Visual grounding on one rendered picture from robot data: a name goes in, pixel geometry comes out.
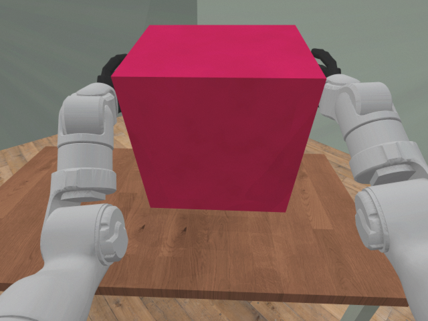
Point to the robot right hand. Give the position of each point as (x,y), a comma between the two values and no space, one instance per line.
(330,67)

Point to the robot left hand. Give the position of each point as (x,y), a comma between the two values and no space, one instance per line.
(109,69)

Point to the table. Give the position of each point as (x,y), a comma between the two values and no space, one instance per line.
(312,253)

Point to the carton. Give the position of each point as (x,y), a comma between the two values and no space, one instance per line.
(219,116)

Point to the left robot upper arm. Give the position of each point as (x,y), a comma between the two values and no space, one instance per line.
(79,244)

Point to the robot left forearm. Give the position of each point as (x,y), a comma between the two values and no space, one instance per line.
(85,144)

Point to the robot right forearm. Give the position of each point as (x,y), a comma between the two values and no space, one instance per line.
(379,148)

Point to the right robot upper arm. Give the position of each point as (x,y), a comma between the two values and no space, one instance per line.
(393,218)

